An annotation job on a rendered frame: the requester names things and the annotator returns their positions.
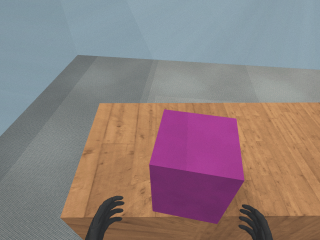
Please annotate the robot right hand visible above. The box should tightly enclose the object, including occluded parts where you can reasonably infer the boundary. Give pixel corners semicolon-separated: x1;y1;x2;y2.
238;204;273;240

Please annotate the carton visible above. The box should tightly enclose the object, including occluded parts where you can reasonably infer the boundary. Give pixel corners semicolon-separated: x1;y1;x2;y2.
149;109;245;224

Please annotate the pedestal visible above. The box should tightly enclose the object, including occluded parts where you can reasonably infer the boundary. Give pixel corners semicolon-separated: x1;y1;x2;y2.
60;102;320;240

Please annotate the robot left hand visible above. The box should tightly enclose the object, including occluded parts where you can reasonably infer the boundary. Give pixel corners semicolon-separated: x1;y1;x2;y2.
85;196;124;240

